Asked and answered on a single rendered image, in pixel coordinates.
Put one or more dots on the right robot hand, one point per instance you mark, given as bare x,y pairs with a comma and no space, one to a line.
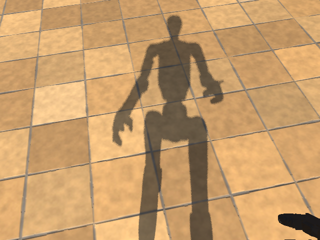
305,222

